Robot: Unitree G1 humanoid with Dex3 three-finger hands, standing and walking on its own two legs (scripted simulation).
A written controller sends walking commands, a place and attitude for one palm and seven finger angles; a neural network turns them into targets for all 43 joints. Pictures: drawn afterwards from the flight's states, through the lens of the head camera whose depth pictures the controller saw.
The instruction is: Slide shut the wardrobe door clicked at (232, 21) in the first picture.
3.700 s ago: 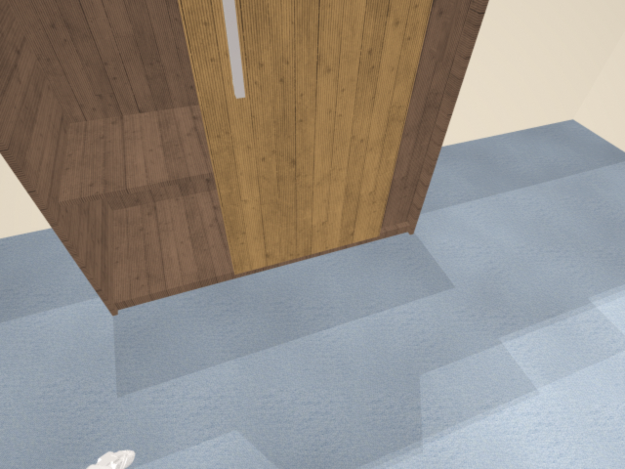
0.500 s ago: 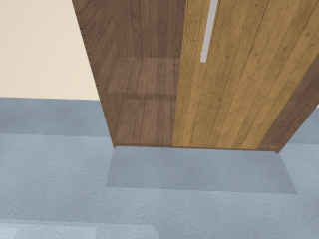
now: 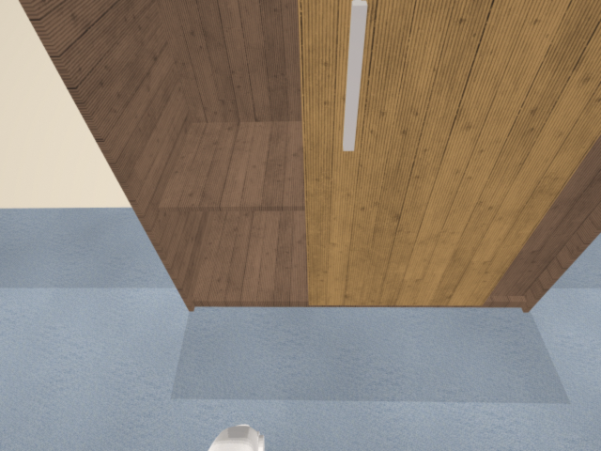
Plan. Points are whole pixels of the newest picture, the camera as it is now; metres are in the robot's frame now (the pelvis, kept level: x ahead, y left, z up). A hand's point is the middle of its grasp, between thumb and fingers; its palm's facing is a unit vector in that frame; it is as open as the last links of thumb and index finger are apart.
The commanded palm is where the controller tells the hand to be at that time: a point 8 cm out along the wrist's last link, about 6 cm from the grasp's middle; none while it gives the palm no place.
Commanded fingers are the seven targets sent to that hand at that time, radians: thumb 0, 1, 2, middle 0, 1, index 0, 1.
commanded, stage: take the last steps up to it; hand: right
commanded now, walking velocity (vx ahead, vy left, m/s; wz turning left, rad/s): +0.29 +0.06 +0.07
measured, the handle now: (352, 80) +0.69 -0.06 +0.15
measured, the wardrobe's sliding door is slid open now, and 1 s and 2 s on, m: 0.44 0.44 0.44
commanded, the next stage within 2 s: come to a stop and stand still in 0.28 s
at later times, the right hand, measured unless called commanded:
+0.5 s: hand (382, 382) +0.27 -0.12 -0.17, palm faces +0.05 +0.98 -0.21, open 7.1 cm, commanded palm none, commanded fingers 0.00 -0.90 -0.90 0.20 0.30 0.20 0.30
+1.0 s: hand (435, 435) +0.20 -0.19 -0.19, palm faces +0.03 +0.98 -0.21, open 7.4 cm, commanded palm none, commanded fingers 0.00 -0.90 -0.90 0.20 0.30 0.20 0.30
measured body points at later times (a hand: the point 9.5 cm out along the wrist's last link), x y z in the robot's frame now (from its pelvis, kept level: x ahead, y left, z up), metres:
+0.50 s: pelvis +0.18 +0.06 -0.01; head +0.21 +0.07 +0.44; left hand +0.15 +0.27 -0.17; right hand +0.27 -0.17 -0.16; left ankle +0.21 +0.14 -0.75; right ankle +0.14 -0.06 -0.68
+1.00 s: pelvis +0.18 +0.01 +0.00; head +0.21 -0.02 +0.44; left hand +0.26 +0.24 -0.14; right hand +0.20 -0.25 -0.17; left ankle +0.09 +0.17 -0.65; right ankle +0.25 -0.06 -0.75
